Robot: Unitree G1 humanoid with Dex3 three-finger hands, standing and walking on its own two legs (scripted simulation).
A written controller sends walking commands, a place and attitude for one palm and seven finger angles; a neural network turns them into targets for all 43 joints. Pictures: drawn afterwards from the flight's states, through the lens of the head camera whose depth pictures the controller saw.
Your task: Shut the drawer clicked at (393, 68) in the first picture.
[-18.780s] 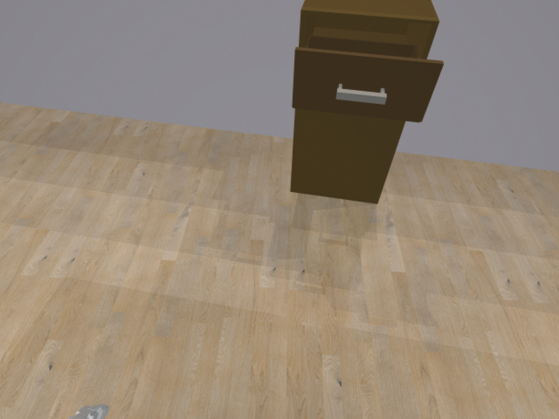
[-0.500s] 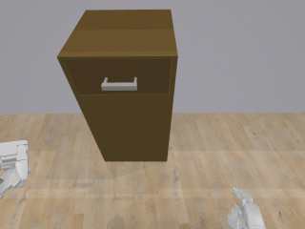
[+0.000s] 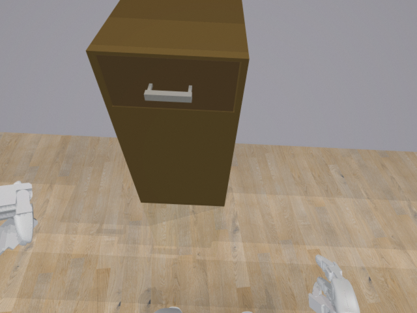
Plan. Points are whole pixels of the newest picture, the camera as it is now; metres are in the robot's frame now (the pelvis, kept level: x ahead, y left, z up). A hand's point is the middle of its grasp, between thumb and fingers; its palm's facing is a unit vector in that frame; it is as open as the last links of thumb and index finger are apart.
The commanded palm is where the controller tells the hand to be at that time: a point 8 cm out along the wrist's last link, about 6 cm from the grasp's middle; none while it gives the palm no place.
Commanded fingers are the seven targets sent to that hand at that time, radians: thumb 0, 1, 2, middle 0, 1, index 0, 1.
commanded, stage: step back with the hand held close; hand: left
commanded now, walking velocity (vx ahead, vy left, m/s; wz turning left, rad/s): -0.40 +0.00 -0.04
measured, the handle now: (169, 91) +0.69 +0.16 +0.00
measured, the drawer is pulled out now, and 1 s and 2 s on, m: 0.00 0.00 0.00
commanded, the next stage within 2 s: stop stepping back and stand still in 0.42 s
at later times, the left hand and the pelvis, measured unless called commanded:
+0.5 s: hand (19, 284) +0.13 +0.21 +0.18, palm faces +0.24 -0.86 -0.45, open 3.2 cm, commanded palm +0.05 +0.27 +0.19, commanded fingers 0.00 0.90 0.90 -1.40 -1.60 -1.40 -1.60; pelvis -0.10 +0.00 +0.00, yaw -5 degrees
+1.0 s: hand out of the picture +0.06 +0.26 +0.19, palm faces +0.27 -0.86 -0.44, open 3.2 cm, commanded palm +0.03 +0.30 +0.19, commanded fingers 0.00 0.90 0.90 -1.40 -1.60 -1.40 -1.60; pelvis -0.13 +0.04 +0.01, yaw -6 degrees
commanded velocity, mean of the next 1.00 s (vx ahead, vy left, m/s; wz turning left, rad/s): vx -0.14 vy -0.01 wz -0.02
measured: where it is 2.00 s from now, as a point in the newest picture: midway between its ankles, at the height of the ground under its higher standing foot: outside the picture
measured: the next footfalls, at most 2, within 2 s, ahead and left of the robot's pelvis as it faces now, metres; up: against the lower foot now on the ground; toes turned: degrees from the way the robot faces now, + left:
right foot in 0.42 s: -0.16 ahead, -0.13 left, +0.00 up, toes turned -2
left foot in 1.04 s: -0.04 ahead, +0.14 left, +0.00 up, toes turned -4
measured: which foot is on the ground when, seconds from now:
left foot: down 0.00-0.90, up 0.92-1.00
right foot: down 0.00-0.14, up 0.16-0.40, down 0.42-1.00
